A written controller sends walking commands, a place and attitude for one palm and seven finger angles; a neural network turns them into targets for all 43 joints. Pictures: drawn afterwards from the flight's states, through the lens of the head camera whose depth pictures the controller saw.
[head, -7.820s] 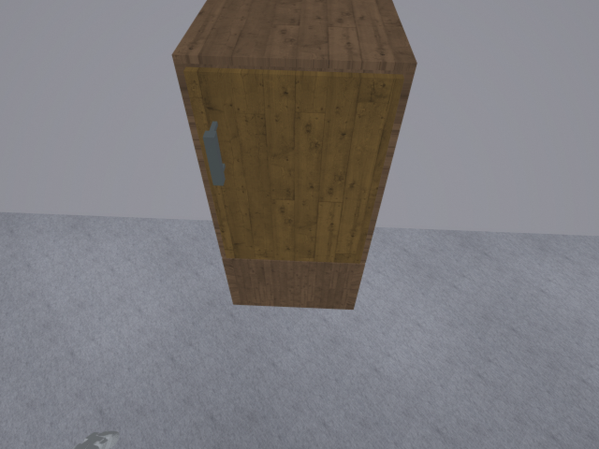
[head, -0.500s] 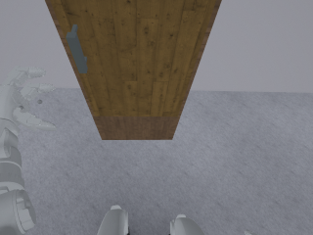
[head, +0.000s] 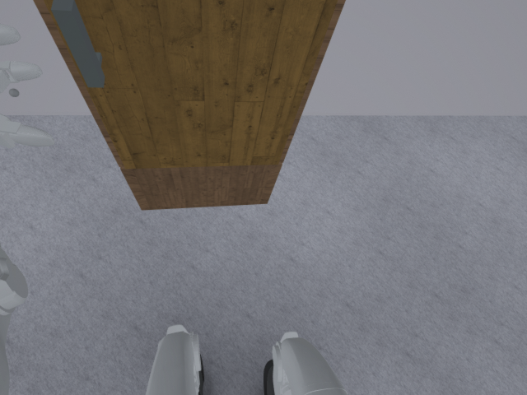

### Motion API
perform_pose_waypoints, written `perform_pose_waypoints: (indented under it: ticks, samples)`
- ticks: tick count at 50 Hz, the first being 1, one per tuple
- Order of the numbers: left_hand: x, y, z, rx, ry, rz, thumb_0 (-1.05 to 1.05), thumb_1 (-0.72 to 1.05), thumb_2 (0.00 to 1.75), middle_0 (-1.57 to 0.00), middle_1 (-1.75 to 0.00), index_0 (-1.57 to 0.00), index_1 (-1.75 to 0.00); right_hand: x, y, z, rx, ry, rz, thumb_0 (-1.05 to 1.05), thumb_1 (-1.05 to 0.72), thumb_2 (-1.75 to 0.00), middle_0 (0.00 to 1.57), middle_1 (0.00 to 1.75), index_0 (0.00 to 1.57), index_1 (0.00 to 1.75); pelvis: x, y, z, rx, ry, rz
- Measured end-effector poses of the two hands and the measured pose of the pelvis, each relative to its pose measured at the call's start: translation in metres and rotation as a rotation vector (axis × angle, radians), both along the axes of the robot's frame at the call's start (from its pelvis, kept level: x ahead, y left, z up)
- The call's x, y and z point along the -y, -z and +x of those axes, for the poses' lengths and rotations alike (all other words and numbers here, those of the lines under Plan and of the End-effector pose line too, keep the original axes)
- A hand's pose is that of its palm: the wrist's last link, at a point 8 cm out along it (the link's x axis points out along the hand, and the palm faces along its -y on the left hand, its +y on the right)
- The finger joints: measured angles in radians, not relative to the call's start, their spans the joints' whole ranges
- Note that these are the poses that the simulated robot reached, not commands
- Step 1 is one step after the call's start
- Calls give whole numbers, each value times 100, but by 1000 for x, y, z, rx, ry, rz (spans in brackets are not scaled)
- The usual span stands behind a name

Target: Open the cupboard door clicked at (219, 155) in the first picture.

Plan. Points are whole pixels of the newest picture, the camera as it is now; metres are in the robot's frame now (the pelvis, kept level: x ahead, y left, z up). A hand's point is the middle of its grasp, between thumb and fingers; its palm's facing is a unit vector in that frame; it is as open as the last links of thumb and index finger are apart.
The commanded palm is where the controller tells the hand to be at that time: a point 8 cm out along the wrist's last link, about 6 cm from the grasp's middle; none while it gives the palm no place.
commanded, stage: move the hooked fingers beside the handle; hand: left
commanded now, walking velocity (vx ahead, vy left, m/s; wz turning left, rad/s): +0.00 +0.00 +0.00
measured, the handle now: (83, 37) +0.62 +0.24 +0.08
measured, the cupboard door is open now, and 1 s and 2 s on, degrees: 0 0 0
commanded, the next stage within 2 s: slide the fingers in behind the handle in 1.12 s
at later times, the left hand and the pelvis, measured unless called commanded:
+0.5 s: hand (33, 57) +0.57 +0.29 +0.09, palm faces +0.04 -1.00 -0.01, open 14.0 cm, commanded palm +0.56 +0.31 +0.08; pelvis +0.00 +0.01 -0.01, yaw -2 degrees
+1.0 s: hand (41, 57) +0.57 +0.28 +0.09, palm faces +0.06 -1.00 -0.01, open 14.0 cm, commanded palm +0.56 +0.31 +0.08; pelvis +0.01 +0.01 -0.01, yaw -1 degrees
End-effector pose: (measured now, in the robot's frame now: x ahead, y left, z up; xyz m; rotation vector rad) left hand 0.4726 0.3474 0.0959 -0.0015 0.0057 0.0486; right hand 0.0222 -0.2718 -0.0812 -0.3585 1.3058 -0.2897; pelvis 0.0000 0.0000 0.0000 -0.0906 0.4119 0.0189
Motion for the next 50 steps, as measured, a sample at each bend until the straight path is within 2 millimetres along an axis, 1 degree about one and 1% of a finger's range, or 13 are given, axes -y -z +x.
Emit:
perform_pose_waypoints:
  ticks: [9,19,22,26,29,36,45,50]
  samples:
    - [1,-1,28,-23,2,-3,-1,-50,30,-30,-120,-30,-120,-9,1,-28,-85,41,1,0,-90,-90,21,30,21,30,-4,4,0,-32,6,-13]
    - [4,-4,64,-9,6,2,-1,-50,30,-30,-120,-30,-120,-17,2,-50,-152,74,-13,0,-90,-90,21,30,21,30,-8,13,-1,-79,11,-29]
    - [4,0,69,-23,8,2,-1,-50,30,-30,-120,-30,-120,-21,2,-54,-167,88,-8,0,-90,-90,21,30,21,30,-9,14,-1,-88,16,-32]
    - [2,9,70,-46,2,6,-1,-50,30,-30,-120,-30,-120,-27,2,-58,-186,98,7,0,-90,-90,21,30,21,30,-11,13,1,-94,24,-32]
    - [-2,12,70,-45,-8,10,-1,-50,30,-30,-120,-30,-120,-30,3,-58,-200,101,15,0,-90,-90,21,30,21,30,-11,13,3,-96,23,-34]
    - [-4,5,69,-30,-8,6,-1,-50,30,-30,-120,-30,-120,-30,-1,-51,-211,93,23,0,-90,-90,21,30,21,30,-11,9,8,-94,11,-36]
    - [8,7,70,-46,1,-3,-1,-50,30,-30,-120,-30,-120,-21,-4,-31,-162,61,10,0,-90,-90,21,30,21,30,-9,5,12,-82,4,-33]
    - [11,8,71,-43,-11,8,-1,-50,30,-30,-120,-30,-120,-16,-2,-25,-138,57,4,0,-90,-90,20,30,21,30,-7,6,11,-80,8,-31]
